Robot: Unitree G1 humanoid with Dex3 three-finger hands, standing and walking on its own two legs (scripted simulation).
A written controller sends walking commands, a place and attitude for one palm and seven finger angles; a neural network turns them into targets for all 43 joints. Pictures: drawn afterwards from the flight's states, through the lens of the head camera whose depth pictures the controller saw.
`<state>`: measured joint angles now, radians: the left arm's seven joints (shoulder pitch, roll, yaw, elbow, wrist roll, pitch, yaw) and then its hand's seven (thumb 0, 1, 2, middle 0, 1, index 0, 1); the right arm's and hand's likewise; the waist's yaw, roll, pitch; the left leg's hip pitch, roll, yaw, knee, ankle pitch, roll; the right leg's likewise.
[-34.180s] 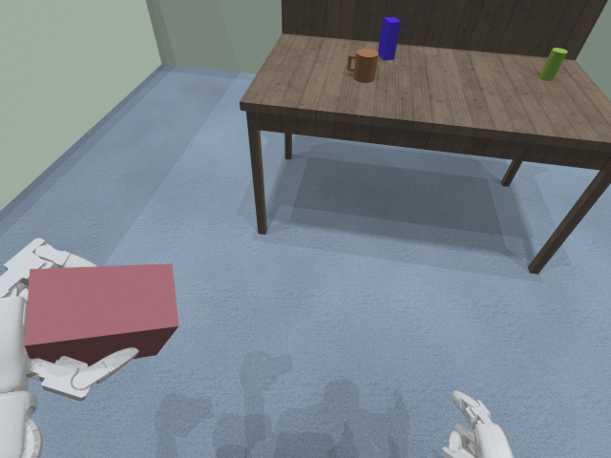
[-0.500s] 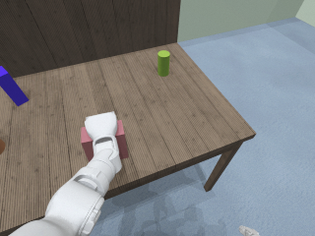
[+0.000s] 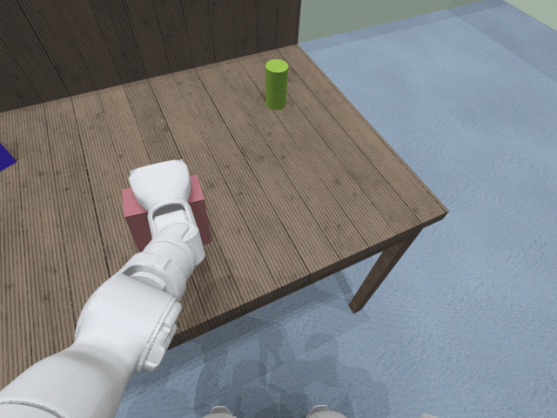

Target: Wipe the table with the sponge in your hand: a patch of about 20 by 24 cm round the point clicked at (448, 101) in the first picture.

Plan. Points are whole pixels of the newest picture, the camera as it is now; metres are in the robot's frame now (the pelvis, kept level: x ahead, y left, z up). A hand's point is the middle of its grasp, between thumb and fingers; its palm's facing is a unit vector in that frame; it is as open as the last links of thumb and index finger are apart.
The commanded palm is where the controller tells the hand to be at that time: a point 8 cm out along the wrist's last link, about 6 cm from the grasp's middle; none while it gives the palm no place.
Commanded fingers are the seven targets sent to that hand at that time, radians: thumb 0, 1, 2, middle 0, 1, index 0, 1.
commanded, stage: wipe forward along the third lane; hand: left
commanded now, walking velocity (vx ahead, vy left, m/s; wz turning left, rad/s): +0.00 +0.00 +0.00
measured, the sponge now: (171, 224) +0.44 +0.17 -0.05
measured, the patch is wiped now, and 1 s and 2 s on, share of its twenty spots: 1.00 1.00 1.00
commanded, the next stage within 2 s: wipe back along the third lane in 0.54 s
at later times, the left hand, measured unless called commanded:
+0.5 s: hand (160, 180) +0.50 +0.19 +0.00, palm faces -0.11 +0.02 -0.99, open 10.4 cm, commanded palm +0.50 +0.17 +0.03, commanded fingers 0.00 0.10 1.30 -1.20 -1.60 -1.20 -1.60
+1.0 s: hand (160, 181) +0.50 +0.19 +0.00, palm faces -0.09 +0.02 -1.00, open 10.4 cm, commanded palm +0.47 +0.16 +0.03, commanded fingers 0.00 0.10 1.30 -1.20 -1.60 -1.20 -1.60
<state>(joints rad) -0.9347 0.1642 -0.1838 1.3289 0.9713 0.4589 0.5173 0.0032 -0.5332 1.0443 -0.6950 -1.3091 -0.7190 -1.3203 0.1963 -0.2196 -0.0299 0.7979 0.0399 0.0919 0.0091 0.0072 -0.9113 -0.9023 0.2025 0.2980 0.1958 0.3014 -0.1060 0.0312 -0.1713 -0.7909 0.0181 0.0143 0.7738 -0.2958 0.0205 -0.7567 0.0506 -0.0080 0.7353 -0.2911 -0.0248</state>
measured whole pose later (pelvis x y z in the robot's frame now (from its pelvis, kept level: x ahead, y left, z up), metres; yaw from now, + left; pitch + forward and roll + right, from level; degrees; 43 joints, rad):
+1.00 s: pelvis +0.03 +0.02 +0.00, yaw -1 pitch +22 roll -3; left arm -0.99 0.22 -0.21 1.30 0.97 0.48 0.47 0.00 -0.51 1.05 -0.66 -1.35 -0.68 -1.36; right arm 0.26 -0.21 -0.03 0.78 0.03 0.12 0.05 0.01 -0.91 -0.90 0.20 0.30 0.20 0.30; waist -0.12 0.03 -0.19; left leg -0.84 0.02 0.01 0.82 -0.36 0.04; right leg -0.79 0.06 -0.01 0.74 -0.33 -0.01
